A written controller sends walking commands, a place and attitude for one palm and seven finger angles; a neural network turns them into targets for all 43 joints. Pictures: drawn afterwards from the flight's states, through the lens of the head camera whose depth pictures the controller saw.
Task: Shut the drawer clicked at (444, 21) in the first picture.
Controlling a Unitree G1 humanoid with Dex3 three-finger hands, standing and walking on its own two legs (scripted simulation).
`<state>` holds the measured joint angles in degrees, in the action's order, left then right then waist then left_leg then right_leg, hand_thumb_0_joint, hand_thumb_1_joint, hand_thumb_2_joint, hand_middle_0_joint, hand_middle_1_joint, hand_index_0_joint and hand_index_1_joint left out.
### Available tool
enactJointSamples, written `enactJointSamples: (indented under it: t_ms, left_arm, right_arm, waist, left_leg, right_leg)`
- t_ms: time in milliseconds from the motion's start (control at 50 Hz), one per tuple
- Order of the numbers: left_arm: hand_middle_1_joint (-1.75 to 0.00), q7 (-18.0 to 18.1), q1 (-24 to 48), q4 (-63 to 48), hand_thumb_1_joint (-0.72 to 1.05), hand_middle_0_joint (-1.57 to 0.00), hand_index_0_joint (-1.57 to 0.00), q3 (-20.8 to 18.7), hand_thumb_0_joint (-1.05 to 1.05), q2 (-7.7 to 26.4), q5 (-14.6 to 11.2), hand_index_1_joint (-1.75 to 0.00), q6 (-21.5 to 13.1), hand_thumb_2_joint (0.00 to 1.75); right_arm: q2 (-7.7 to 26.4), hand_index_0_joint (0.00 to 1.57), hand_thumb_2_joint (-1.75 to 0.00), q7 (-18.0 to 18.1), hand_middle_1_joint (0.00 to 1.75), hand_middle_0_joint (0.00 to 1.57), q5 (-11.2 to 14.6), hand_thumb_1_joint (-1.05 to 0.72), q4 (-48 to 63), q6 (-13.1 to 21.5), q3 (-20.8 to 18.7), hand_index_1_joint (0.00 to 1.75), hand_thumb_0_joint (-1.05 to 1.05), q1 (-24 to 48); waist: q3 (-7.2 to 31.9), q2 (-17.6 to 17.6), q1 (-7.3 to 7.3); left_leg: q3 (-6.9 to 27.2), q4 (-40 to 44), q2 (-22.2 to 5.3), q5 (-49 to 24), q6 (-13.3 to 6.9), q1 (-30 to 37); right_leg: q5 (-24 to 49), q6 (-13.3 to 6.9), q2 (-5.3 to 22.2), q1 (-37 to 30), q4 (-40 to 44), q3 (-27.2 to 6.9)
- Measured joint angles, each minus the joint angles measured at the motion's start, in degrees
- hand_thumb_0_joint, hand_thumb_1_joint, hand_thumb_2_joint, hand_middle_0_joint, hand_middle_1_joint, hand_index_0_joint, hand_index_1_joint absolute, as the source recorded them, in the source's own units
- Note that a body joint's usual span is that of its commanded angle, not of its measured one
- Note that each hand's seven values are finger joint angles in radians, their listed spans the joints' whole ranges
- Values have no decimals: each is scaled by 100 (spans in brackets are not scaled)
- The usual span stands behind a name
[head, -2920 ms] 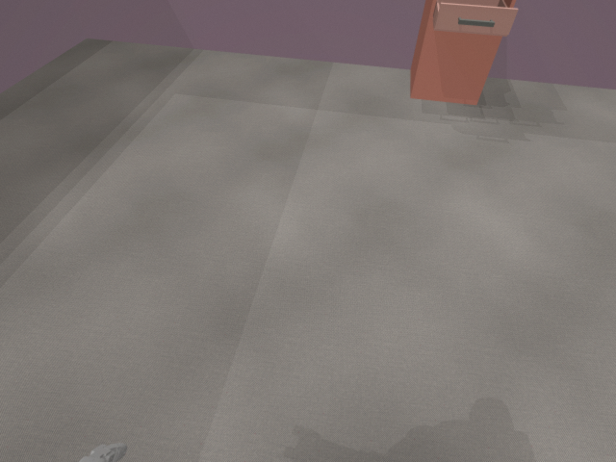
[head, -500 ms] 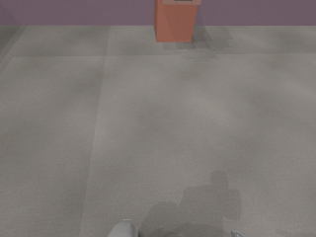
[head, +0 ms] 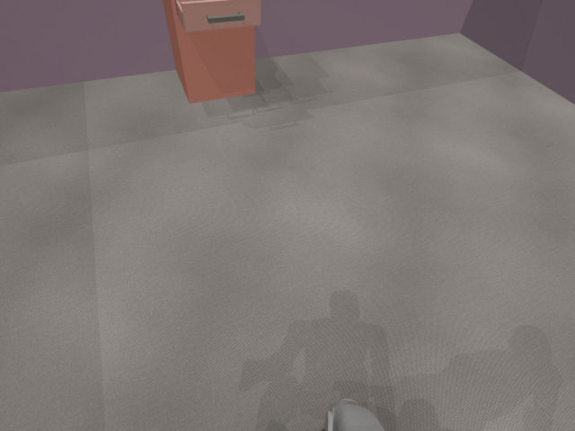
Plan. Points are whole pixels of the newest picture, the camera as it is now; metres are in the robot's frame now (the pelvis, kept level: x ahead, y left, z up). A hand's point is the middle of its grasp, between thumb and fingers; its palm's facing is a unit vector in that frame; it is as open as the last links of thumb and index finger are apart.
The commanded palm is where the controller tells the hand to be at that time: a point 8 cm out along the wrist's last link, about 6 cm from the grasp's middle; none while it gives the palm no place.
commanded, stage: walk to a spot facing it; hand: left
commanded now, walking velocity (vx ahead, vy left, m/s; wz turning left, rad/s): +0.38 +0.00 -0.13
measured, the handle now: (225, 16) +1.90 +0.30 -0.21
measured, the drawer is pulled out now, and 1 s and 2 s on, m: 0.19 0.19 0.19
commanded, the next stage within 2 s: none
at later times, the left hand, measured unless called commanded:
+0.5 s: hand (186, 387) +0.22 +0.17 -0.18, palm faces +0.04 -0.98 -0.19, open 7.3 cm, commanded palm none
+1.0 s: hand (204, 228) +0.56 +0.19 -0.16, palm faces -0.08 -0.98 -0.18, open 7.4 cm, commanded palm none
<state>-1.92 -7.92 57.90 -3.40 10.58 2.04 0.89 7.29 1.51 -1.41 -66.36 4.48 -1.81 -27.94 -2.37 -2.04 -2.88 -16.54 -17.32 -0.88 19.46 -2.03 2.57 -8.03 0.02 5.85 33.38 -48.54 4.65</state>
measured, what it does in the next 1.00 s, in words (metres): walks ahead: right foot, then left foot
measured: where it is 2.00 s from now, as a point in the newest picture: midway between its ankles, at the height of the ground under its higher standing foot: (291, 257)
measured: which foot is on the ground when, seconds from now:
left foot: down 0.00-0.16, up 0.18-0.58, down 0.60-1.00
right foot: up 0.00-0.12, down 0.14-0.60, up 0.62-1.00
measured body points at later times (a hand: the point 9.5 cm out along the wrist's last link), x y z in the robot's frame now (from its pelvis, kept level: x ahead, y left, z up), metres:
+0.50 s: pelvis +0.23 -0.01 +0.00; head +0.24 -0.01 +0.45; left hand +0.22 +0.22 -0.16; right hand +0.29 -0.27 -0.14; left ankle +0.34 +0.13 -0.71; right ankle +0.17 -0.11 -0.74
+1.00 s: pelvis +0.45 +0.01 +0.00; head +0.46 +0.01 +0.45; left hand +0.56 +0.24 -0.14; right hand +0.35 -0.19 -0.15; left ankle +0.38 +0.12 -0.74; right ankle +0.55 -0.14 -0.69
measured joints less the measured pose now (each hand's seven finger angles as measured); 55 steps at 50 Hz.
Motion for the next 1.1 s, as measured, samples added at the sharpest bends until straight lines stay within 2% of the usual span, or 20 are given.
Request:
enactJointSamples:
  t_ms: [80, 120, 160, 220, 240, 280, 340, 420, 500, 580, 600, 620, 660, 700, 760, 840, 920, 1000, 1060, 1100]
  left_arm:
    - [-30, -4, 220, 21, 91, -20, -20, 82, 1, -162, -19, -29, -44, 90]
    - [-30, 3, 279, -5, 91, -20, -20, 117, 1, -224, -15, -29, -145, 90]
    - [-30, 27, 276, -27, 91, -20, -20, 111, 1, -252, 0, -29, -332, 90]
    - [-30, 101, 105, 4, 91, -20, -20, 100, 0, -276, -89, -30, -487, 90]
    - [-30, 145, 4, 29, 92, -20, -20, 53, 0, -281, -143, -30, -508, 90]
    - [-30, 264, -162, 40, 95, -21, -21, -60, -3, -190, -190, -30, -565, 90]
    - [-30, 299, -452, 199, 95, -20, -21, -45, -4, -49, -104, -30, -541, 90]
    - [-30, 256, -835, 423, 94, -20, -20, 18, -2, -37, -74, -30, -498, 90]
    - [-30, 210, -1143, 545, 93, -20, -20, 66, -1, -65, -56, -29, -499, 90]
    - [-30, 177, -1409, 644, 92, -20, -20, 87, 0, -94, -47, -30, -465, 90]
    - [-30, 170, -1473, 675, 92, -20, -20, 87, 0, -94, -55, -30, -450, 90]
    - [-30, 163, -1482, 721, 91, -20, -20, 76, 0, -84, -73, -30, -411, 90]
    - [-30, 140, -1449, 782, 91, -20, -20, 87, 0, -106, -96, -29, -322, 90]
    - [-30, 114, -1362, 813, 91, -20, -20, 77, 1, -105, -96, -29, -270, 90]
    - [-30, 87, -1106, 707, 91, -20, -20, 13, 1, -46, -62, -29, -229, 90]
    - [-30, 91, -721, 407, 91, -20, -20, -60, 1, 18, -26, -29, -161, 90]
    - [-30, 62, -364, 181, 91, -20, -20, -85, 1, 30, -17, -29, -104, 90]
    - [-30, 40, -62, 72, 91, -20, -20, -52, 1, -13, -35, -29, -82, 90]
    - [-30, 32, 112, 18, 91, -20, -20, -29, 1, -61, -43, -29, -118, 90]
    - [-30, 23, 177, -34, 91, -20, -20, -8, 1, -88, -35, -29, -211, 90]
  right_arm:
    - [-129, 19, -90, -16, 30, 20, -24, -92, -152, -37, 45, 29, 0, -243]
    - [-196, 20, -90, -27, 30, 20, -13, -91, -245, -75, 64, 29, 0, -357]
    - [-293, 20, -90, -69, 30, 20, 41, -91, -353, -151, 79, 29, 0, -404]
    - [-334, 20, -90, -110, 30, 20, 100, -91, -330, -270, 48, 29, 0, -123]
    - [-310, 20, -90, -113, 30, 20, 96, -91, -272, -293, 17, 29, 0, 14]
    - [-232, 20, -90, -99, 30, 20, 62, -91, -83, -324, -41, 29, 0, 325]
    - [-55, 19, -90, -104, 30, 20, 11, -91, 278, -333, -128, 29, 0, 839]
    - [274, 19, -90, -115, 30, 20, -26, -95, 587, -365, -238, 29, 2, 1337]
    - [454, 19, -90, -234, 30, 20, -7, -95, 749, -319, -249, 29, 2, 1639]
    - [472, 19, -90, -289, 30, 19, -6, -94, 832, -248, -202, 29, 1, 1830]
    - [453, 19, -90, -284, 30, 20, -16, -93, 850, -197, -188, 29, 1, 1871]
    - [402, 19, -90, -267, 30, 20, -45, -93, 859, -133, -174, 29, 1, 1933]
    - [330, 19, -90, -227, 30, 20, -58, -93, 910, -17, -118, 29, 0, 1964]
    - [230, 19, -90, -164, 30, 20, -39, -92, 895, 32, -75, 29, 0, 1859]
    - [95, 20, -90, -24, 30, 20, 0, -94, 764, 64, -111, 29, -1, 1559]
    - [105, 20, -90, -3, 30, 20, 24, -96, 473, 25, -103, 29, -1, 1069]
    - [20, 20, -90, -32, 30, 20, 31, -94, 205, -38, -72, 29, -1, 623]
    - [-58, 20, -90, -62, 30, 20, 2, -93, 44, -73, -62, 29, 0, 311]
    - [-83, 20, -90, -80, 30, 20, -26, -92, -44, -102, -63, 29, 0, 141]
    - [-95, 20, -90, -92, 30, 20, -22, -92, -114, -133, -63, 29, 0, 23]
  waist:
    - [-128, 128, -170]
    - [-166, 214, -198]
    - [-186, 230, -112]
    - [-223, 216, 14]
    - [-187, 227, 55]
    - [-84, 278, 120]
    - [83, 354, 120]
    - [225, 424, 154]
    - [210, 336, 314]
    - [123, 181, 490]
    - [88, 100, 504]
    - [16, -26, 507]
    - [-86, -54, 493]
    - [-98, -14, 426]
    - [-73, 3, 356]
    - [24, 6, 333]
    - [66, 15, 278]
    - [1, 101, 111]
    - [-67, 198, -37]
    - [-96, 288, -81]
  left_leg:
    - [-98, -85, -105, 388, 178, 327]
    - [-108, -469, -261, 712, 287, 367]
    - [-7, -1780, -522, 874, 302, -19]
    - [856, -4659, -520, 726, 197, -1308]
    - [1019, -5156, -524, 530, 174, -1696]
    - [1209, -5440, -613, 167, 173, -2373]
    - [1273, -4976, -787, -216, 250, -3088]
    - [1232, -3894, -912, -733, 367, -3467]
    - [1135, -2738, -890, -958, 377, -3315]
    - [933, -1875, -713, -812, 283, -2809]
    - [855, -1706, -617, -821, 205, -2639]
    - [764, -1822, -528, -742, 103, -2594]
    - [640, -2001, -514, -489, -16, -2448]
    - [551, -1798, -499, -410, -13, -2126]
    - [445, -1232, -404, -466, -17, -1590]
    - [350, -598, -259, -511, -2, -1014]
    - [280, -181, -148, -441, 71, -538]
    - [204, -30, -136, -221, 217, -143]
    - [142, -147, -208, 89, 389, 81]
    - [142, -526, -353, 445, 523, 124]
  right_leg:
    - [-362, -199, -205, -384, 886, 271]
    - [-485, -340, -394, -726, 1299, 424]
    - [-133, -506, -493, -963, 1395, 492]
    - [-636, -515, -540, -1262, 1182, 509]
    - [-704, -491, -568, -1435, 1313, 510]
    - [-658, -413, -623, -1767, 1678, 530]
    - [-625, -400, -674, -2158, 2141, 512]
    - [-711, -302, -691, -2577, 2519, 480]
    - [-962, -155, -663, -2914, 2625, 454]
    - [-1414, 54, -551, -3189, 2431, 435]
    - [-1615, 104, -455, -3175, 2183, 399]
    - [-1784, 69, -299, -3014, 1669, 332]
    - [-2028, -39, -288, -2355, -76, 19]
    - [-1808, -99, -297, -1698, -1459, -107]
    - [-1231, -55, -151, -921, -2131, -141]
    - [-596, 63, 58, -218, -1889, -191]
    - [-163, 168, 217, 69, -1097, -124]
    - [-115, 146, 213, -78, 143, 65]
    - [-237, 28, 80, -347, 877, 189]
    - [-280, -90, -79, -686, 1324, 301]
